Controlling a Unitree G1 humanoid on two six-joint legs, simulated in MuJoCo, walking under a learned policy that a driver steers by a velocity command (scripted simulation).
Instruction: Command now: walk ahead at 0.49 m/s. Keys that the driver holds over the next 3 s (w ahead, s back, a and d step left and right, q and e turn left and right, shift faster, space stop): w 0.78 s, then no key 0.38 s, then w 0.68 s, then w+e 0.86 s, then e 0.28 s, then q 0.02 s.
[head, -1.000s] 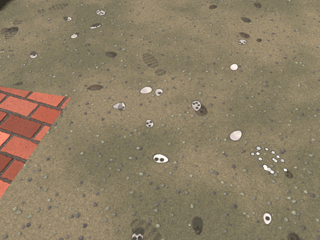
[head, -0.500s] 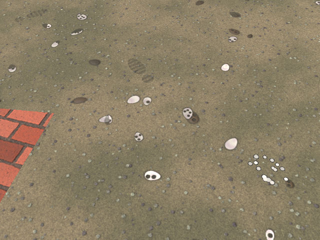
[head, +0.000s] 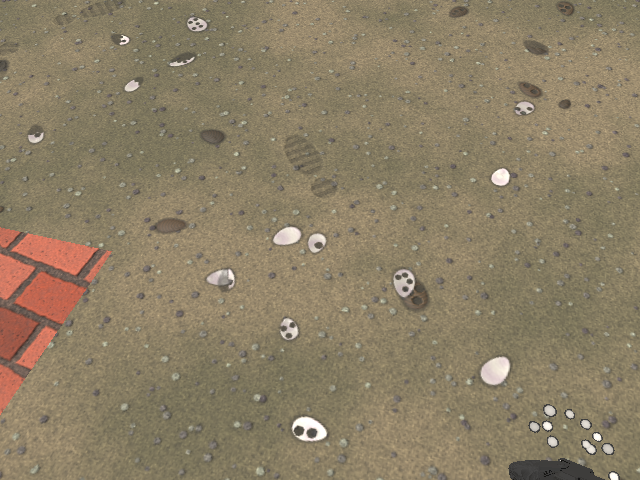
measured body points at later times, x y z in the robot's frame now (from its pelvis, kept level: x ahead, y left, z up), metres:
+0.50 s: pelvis +0.27 -0.01 +0.01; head +0.30 -0.01 +0.46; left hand +0.47 +0.20 -0.10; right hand +0.17 -0.24 -0.13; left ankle +0.15 +0.05 -0.72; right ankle +0.44 -0.14 -0.69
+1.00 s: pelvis +0.52 -0.05 +0.02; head +0.55 -0.05 +0.47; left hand +0.45 +0.17 -0.13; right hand +0.66 -0.27 -0.12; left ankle +0.67 +0.07 -0.69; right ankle +0.46 -0.12 -0.72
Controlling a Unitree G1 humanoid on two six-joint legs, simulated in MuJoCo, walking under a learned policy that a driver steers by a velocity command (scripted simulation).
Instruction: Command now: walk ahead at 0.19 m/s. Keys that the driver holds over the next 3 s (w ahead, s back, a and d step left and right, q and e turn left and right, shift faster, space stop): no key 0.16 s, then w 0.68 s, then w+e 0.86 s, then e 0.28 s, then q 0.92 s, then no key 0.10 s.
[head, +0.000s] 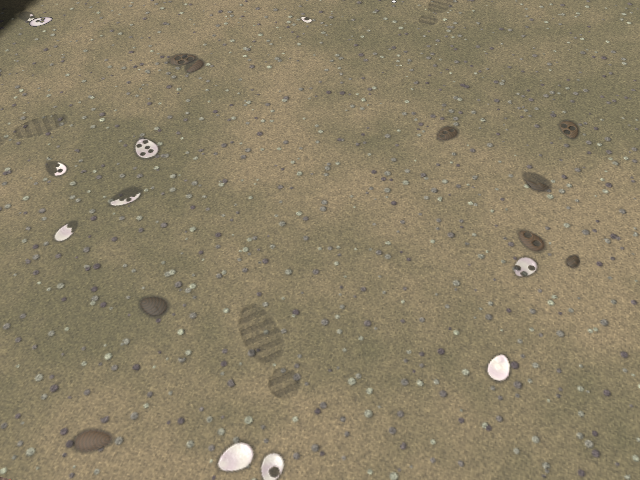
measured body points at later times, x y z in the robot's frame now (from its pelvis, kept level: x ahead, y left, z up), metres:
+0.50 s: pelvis +0.10 +0.01 +0.00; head +0.09 +0.00 +0.45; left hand +0.14 +0.24 -0.14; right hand +0.09 -0.24 -0.15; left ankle +0.14 +0.08 -0.74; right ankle +0.09 -0.10 -0.72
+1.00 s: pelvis +0.28 +0.02 -0.02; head +0.32 +0.02 +0.43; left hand +0.15 +0.24 -0.15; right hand +0.48 -0.20 -0.13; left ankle +0.40 +0.11 -0.74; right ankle +0.10 -0.09 -0.74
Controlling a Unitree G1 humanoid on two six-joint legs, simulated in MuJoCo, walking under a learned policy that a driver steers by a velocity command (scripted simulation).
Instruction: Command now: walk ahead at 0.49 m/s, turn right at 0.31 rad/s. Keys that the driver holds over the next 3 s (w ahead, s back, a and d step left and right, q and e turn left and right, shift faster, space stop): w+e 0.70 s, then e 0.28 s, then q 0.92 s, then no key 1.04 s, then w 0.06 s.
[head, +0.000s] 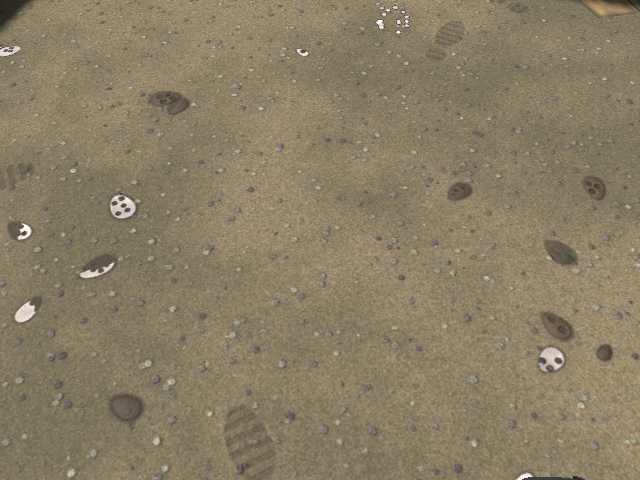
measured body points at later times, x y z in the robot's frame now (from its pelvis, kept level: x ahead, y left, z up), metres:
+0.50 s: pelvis +0.25 +0.00 +0.00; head +0.29 -0.02 +0.45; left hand +0.50 +0.15 -0.11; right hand +0.13 -0.21 -0.15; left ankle +0.12 +0.10 -0.73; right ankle +0.37 -0.11 -0.71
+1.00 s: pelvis +0.48 -0.09 +0.01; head +0.52 -0.12 +0.46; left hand +0.63 +0.16 -0.12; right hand +0.52 -0.39 -0.10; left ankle +0.67 -0.05 -0.69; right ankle +0.37 -0.09 -0.73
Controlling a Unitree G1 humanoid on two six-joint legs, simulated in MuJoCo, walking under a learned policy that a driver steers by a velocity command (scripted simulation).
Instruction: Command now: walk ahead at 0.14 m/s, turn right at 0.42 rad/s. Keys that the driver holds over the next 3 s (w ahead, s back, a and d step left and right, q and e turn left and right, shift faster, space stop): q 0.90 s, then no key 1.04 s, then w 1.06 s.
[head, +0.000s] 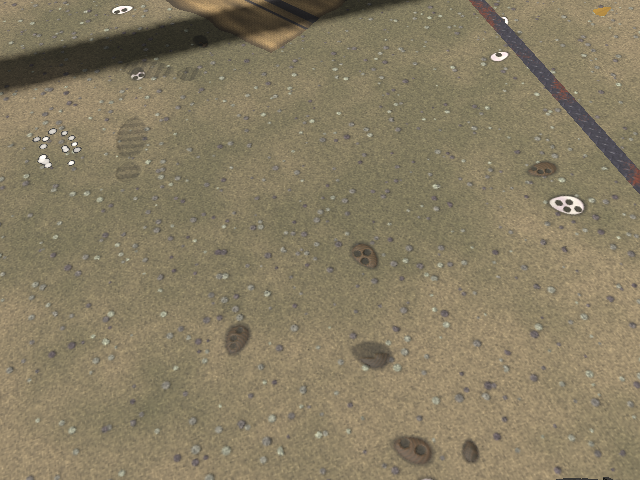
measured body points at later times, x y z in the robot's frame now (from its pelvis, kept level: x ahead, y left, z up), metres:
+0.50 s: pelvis +0.06 +0.01 +0.00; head +0.09 +0.02 +0.45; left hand +0.14 +0.29 -0.12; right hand +0.17 -0.25 -0.13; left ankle +0.15 +0.10 -0.73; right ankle +0.07 -0.09 -0.73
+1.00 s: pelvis +0.05 +0.03 -0.01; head +0.07 +0.06 +0.44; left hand +0.00 +0.32 -0.14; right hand +0.30 -0.14 -0.10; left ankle +0.00 +0.10 -0.74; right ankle +0.07 -0.09 -0.72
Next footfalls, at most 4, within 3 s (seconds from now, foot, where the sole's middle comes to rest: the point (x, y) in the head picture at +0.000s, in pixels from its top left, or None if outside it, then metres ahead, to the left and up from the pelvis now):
0.06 left None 0.19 0.10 -0.77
0.52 right None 0.11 -0.08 -0.77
0.96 left None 0.03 0.12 -0.77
1.36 right None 0.13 -0.06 -0.77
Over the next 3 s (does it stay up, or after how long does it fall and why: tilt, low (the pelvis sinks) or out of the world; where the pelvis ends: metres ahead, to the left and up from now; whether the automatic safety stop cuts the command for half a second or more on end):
stays up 0.43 0.23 0.01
